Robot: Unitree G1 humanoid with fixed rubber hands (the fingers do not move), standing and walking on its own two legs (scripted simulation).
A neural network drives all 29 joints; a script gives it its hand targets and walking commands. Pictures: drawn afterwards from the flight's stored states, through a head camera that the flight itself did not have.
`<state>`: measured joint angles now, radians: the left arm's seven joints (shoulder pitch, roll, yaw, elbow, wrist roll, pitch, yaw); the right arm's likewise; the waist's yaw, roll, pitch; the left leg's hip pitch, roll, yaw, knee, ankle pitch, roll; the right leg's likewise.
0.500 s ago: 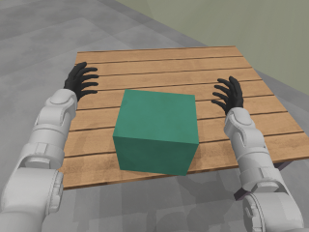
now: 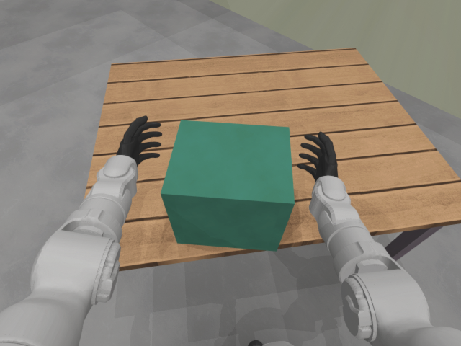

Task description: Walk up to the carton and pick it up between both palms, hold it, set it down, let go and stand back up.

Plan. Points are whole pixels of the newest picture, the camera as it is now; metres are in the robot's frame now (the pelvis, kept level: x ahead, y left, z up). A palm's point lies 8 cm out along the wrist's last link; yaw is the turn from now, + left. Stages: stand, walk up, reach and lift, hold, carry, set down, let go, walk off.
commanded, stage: reach and lift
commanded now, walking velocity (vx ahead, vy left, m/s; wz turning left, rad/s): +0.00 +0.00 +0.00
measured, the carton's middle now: (230, 188) +0.41 -0.07 -0.02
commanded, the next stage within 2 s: none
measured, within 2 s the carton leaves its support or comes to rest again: neither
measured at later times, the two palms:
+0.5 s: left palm (139, 165) +0.45 +0.10 +0.05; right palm (318, 177) +0.36 -0.23 +0.04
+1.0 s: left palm (151, 169) +0.44 +0.08 +0.04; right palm (310, 177) +0.37 -0.22 +0.03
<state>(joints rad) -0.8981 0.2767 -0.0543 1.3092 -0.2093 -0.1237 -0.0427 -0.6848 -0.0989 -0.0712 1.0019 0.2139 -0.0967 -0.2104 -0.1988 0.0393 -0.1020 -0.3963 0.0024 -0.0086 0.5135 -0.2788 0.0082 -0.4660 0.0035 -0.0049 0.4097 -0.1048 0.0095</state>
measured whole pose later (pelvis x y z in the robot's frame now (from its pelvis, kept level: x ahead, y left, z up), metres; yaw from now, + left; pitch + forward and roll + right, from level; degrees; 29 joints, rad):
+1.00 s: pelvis -0.02 -0.01 -0.03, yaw +1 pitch +19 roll -1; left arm -1.01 0.22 -0.05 1.48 -0.18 -0.31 0.02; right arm -0.85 -0.01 -0.21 1.20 0.10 -0.24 -0.25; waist -0.22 0.04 -0.22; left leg -0.74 -0.01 -0.04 0.75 -0.34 -0.01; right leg -0.81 0.00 -0.03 0.66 -0.18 0.00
